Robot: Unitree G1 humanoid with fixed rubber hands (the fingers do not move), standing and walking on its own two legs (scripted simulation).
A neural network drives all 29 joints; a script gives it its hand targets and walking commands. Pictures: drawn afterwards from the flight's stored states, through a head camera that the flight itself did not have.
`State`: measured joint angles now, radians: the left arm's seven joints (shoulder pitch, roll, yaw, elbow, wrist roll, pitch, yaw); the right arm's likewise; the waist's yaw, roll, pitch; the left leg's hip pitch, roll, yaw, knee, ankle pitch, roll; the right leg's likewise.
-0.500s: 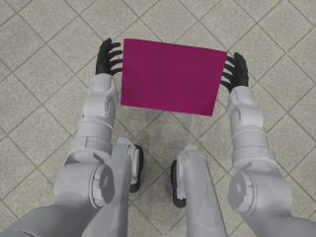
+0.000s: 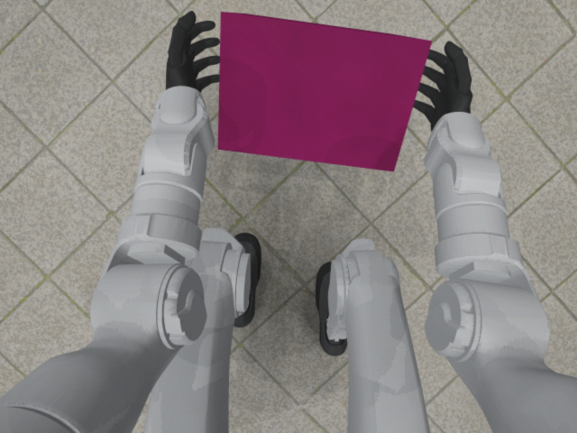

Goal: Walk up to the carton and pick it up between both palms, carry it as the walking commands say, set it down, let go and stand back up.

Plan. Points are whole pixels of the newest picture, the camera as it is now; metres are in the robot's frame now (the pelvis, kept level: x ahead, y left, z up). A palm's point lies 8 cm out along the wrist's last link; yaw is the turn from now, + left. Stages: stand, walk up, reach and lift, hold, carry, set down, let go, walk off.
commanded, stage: set down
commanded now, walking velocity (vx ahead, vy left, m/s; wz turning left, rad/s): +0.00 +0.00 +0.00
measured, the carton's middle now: (313, 85) +0.53 -0.02 -0.24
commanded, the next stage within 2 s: none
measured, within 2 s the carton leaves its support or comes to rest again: neither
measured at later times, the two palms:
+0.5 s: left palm (201, 83) +0.52 +0.14 -0.22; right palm (422, 113) +0.49 -0.18 -0.23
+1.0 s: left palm (201, 75) +0.54 +0.15 -0.24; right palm (417, 106) +0.51 -0.18 -0.25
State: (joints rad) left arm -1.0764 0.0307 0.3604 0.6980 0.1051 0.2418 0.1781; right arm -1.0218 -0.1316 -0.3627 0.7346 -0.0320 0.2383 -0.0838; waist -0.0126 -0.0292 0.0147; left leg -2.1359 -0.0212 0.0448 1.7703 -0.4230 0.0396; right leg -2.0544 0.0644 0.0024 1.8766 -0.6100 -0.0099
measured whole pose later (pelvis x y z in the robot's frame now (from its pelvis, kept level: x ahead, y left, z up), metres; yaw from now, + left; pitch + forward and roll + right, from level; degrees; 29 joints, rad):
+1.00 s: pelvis -0.01 +0.00 -0.07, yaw +0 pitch +37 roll +0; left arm -1.45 0.25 0.29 0.99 -0.01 0.20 0.13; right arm -1.34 -0.28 -0.28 0.91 0.04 0.21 -0.03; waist -0.01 0.00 0.37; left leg -2.23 -0.02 0.04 2.04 -0.45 0.04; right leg -2.13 0.06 -0.02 2.16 -0.67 -0.01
